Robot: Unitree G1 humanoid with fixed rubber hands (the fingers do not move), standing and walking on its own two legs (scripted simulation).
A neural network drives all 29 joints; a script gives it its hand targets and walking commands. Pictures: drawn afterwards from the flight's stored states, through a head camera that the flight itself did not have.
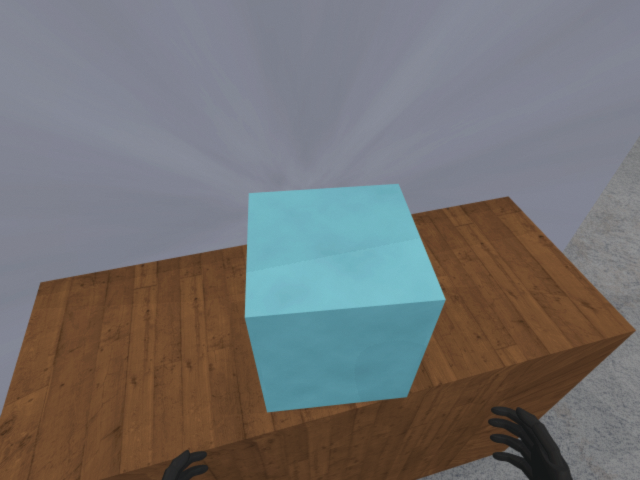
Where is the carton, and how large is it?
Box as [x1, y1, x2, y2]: [245, 184, 445, 411]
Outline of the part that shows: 398,184 249,193 245,320 267,411 403,397 407,395 445,299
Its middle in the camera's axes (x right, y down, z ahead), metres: +0.02 +0.09 +0.56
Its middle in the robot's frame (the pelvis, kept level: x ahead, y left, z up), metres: +0.37 +0.02 +0.01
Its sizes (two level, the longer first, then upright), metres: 0.210 0.200 0.250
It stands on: a pedestal, 0.67 m high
